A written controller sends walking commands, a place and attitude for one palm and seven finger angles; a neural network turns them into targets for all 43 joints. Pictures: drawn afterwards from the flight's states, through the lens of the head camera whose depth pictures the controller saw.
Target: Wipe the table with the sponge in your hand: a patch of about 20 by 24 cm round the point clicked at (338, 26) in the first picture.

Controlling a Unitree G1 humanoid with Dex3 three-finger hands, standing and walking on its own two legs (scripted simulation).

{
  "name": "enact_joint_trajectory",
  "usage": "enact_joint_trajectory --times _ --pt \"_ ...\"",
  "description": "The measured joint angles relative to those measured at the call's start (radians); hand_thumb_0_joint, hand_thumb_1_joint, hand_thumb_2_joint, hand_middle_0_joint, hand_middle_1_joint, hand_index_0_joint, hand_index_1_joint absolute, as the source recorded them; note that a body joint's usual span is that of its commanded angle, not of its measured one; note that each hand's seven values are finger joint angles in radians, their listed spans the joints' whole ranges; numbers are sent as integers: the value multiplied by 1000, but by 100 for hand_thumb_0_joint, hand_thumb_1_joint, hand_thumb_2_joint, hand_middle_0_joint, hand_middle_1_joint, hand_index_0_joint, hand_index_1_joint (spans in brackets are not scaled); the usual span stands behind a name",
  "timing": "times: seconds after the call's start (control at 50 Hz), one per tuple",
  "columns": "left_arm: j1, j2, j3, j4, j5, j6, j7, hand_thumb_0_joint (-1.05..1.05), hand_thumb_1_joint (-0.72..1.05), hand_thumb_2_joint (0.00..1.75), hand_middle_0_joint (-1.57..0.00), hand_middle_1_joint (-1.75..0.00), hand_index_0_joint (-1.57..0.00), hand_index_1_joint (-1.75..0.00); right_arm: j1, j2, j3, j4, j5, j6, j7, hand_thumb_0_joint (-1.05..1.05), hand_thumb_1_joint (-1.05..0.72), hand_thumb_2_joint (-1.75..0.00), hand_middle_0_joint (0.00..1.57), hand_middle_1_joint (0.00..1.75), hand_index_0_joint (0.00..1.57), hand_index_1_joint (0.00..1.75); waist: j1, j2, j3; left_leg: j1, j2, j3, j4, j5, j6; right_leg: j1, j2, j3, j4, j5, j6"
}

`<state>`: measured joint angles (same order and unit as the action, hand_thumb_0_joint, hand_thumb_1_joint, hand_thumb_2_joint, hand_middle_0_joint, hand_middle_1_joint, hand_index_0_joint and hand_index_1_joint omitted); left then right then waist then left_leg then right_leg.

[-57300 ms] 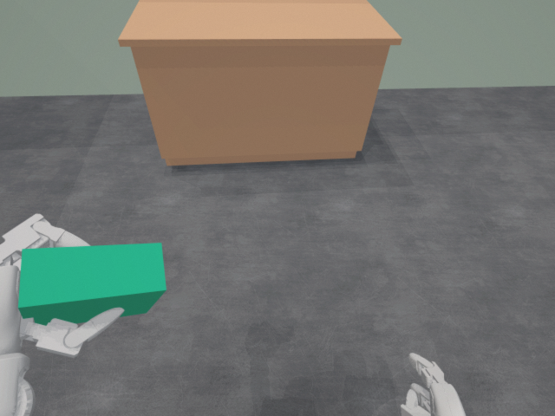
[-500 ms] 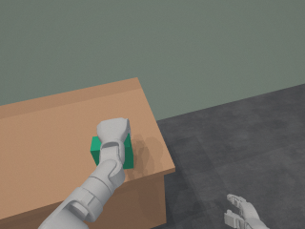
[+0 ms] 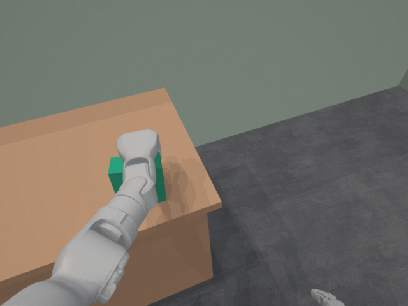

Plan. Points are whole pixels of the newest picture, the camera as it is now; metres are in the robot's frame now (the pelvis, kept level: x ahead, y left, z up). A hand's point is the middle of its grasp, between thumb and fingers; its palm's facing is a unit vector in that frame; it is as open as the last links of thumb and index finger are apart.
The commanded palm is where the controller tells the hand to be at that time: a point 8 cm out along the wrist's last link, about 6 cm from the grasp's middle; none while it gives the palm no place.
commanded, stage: wipe forward along the third lane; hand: left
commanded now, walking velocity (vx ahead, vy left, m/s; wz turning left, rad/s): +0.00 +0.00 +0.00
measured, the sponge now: (141, 186) +0.39 +0.17 +0.00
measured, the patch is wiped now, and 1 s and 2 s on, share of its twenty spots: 0.75 0.90 0.95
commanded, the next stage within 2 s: wipe back along the third lane in 1.02 s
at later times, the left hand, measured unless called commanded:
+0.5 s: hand (141, 143) +0.48 +0.18 +0.06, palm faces -0.12 -0.01 -0.99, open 9.6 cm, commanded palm +0.47 +0.19 +0.09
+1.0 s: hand (137, 134) +0.51 +0.19 +0.06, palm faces -0.10 -0.02 -0.99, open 9.6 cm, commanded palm +0.51 +0.21 +0.09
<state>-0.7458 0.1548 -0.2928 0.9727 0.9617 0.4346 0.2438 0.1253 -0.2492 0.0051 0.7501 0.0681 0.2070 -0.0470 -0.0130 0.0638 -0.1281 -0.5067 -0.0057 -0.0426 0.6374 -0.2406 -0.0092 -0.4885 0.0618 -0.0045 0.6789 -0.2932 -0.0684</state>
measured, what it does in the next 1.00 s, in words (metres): stands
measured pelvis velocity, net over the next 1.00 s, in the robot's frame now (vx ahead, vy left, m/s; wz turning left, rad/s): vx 0.02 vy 0.00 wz -0.04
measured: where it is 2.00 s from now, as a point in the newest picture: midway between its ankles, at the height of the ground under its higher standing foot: outside the picture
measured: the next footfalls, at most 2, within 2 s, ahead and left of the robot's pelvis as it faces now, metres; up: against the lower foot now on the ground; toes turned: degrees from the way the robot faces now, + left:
none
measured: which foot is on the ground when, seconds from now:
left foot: down 0.00-1.00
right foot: down 0.00-1.00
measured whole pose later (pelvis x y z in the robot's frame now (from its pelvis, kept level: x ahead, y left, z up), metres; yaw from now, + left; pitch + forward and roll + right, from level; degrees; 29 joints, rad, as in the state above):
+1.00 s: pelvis +0.02 +0.00 -0.01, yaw -2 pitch +15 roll -1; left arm -1.02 0.36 -0.12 1.27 1.01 0.36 0.24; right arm 0.21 -0.26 0.01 0.74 0.05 0.14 -0.02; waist -0.13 0.06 -0.16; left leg -0.70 0.01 -0.07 0.72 -0.29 0.00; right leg -0.65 0.11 0.01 0.68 -0.29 -0.07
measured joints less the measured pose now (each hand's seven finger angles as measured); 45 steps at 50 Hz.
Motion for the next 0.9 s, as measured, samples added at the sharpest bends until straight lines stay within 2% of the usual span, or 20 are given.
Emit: enact_joint_trajectory --times 0.18,0.4,0.5,0.64,0.9 --pt "-100 66 65 130 -27 -17 26 -1 -61 108 -90 -139 -92 -138 52 -11 -3 22 3 -33 -10 1 -91 -90 20 30 20 30 -48 -5 3 -64 12 6 27 -21 9 -66 14 6 16 15 -5" --pt "-186 173 117 222 -10 -50 15 -1 -60 108 -88 -140 -91 -140 101 -30 -9 24 4 -73 -8 1 -91 -90 20 30 20 30 -95 -2 6 -124 25 -8 47 -30 18 -120 43 14 7 28 -15" --pt "-210 205 142 254 -15 -64 -11 -1 -61 108 -89 -140 -91 -140 120 -34 -10 25 3 -84 1 0 -91 -90 20 30 20 30 -101 3 -2 -142 30 -19 56 -30 23 -132 57 16 -1 25 -17" --pt "-215 229 166 253 20 -94 -34 -1 -61 108 -89 -137 -91 -139 136 -30 -10 13 -2 -82 21 0 -91 -90 20 30 20 30 -104 3 -20 -160 34 -21 67 -46 18 -144 62 16 -3 11 -17" --pt "-226 203 170 257 35 -88 -9 -1 -61 108 -89 -138 -91 -139 102 -13 -2 -10 -14 -67 37 0 -91 -90 20 30 20 30 -99 -1 -36 -173 24 -26 73 -53 9 -148 52 12 -7 1 -4"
